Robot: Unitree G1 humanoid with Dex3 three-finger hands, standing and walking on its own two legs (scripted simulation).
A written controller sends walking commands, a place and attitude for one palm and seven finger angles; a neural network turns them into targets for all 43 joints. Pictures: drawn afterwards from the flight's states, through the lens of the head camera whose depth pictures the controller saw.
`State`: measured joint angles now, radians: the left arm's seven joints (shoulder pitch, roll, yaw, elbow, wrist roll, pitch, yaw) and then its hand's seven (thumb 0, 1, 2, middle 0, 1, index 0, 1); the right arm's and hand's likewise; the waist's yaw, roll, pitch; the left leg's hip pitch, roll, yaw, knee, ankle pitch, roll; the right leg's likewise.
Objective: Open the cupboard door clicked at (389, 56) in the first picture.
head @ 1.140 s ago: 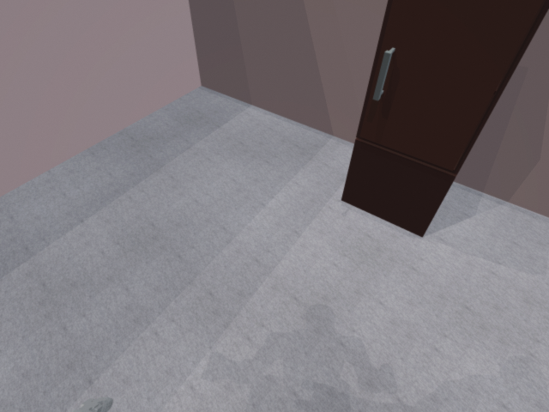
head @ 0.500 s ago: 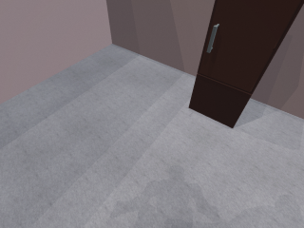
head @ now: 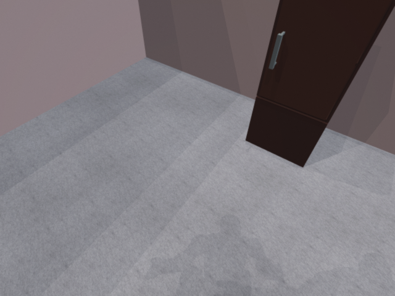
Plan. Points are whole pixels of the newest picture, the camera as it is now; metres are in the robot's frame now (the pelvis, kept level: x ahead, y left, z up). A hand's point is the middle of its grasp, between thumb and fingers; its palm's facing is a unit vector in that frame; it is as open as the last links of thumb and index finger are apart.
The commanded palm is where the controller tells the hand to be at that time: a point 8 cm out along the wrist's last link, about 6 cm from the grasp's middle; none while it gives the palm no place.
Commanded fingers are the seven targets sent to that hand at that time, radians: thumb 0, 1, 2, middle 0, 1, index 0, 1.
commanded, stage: look at it before walking up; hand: left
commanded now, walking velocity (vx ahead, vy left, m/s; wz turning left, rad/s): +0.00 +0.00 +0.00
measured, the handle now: (277, 50) +1.22 -0.33 -0.06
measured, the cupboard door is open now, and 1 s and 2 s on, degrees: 0 0 0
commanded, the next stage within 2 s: walk to a spot facing it in 0.30 s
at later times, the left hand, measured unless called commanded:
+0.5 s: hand out of the picture +0.08 +0.24 -0.16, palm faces -0.03 -0.95 -0.32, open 7.4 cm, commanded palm none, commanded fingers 0.00 0.90 0.90 -0.20 -0.30 -0.20 -0.30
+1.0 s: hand (145, 255) +0.26 +0.15 -0.18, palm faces -0.14 -0.98 -0.17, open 7.4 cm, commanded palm none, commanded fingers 0.00 0.90 0.90 -0.20 -0.30 -0.20 -0.30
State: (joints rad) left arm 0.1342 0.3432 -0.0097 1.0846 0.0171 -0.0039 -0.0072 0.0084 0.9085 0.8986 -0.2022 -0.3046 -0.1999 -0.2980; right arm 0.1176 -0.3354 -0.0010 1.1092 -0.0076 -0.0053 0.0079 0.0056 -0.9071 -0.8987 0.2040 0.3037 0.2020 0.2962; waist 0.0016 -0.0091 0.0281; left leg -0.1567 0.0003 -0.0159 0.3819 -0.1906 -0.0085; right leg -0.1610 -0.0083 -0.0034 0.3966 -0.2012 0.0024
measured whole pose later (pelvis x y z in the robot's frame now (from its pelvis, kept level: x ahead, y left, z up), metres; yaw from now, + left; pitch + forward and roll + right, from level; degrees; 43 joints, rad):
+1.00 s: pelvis +0.16 -0.02 -0.02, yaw -6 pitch +0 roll -1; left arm 0.16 0.19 0.04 1.02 0.02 -0.01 -0.04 0.01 0.91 0.90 -0.20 -0.30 -0.19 -0.30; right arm 0.53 -0.13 -0.02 1.21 -0.02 -0.06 -0.02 0.00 -0.91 -0.90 0.20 0.30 0.20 0.30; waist -0.05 0.01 0.09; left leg 0.10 0.07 0.09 0.34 -0.44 -0.04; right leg -0.50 -0.05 -0.11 0.72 -0.29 -0.04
